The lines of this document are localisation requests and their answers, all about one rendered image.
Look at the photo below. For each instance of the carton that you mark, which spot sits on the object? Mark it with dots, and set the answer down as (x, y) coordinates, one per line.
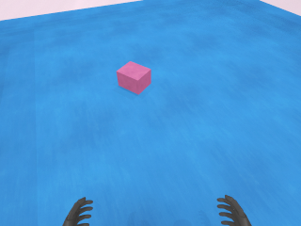
(134, 77)

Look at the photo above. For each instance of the left robot hand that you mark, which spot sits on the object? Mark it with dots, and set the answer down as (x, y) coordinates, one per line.
(73, 217)

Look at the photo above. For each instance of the right robot hand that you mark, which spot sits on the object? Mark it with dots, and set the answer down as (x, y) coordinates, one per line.
(237, 213)

